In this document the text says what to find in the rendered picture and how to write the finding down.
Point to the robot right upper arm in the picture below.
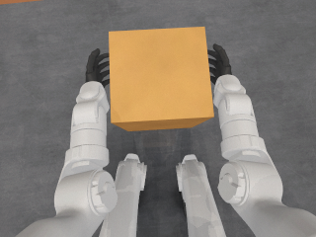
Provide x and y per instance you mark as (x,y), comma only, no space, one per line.
(254,189)

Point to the robot thigh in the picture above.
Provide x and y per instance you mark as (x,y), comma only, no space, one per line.
(202,214)
(122,221)

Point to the robot left upper arm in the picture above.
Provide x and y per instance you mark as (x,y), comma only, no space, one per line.
(81,202)

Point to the robot right thigh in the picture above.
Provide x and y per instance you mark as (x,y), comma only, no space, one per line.
(202,214)

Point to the left robot forearm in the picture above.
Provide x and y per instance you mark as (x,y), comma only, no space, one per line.
(88,135)

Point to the right robot forearm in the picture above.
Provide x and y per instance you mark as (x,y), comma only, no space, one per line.
(240,137)

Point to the robot left thigh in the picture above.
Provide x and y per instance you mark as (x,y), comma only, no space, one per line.
(122,221)

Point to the right robot hand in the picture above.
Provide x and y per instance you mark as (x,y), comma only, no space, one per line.
(221,64)

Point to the left robot hand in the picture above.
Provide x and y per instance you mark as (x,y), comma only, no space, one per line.
(94,68)

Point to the carton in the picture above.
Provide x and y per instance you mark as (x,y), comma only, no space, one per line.
(159,79)

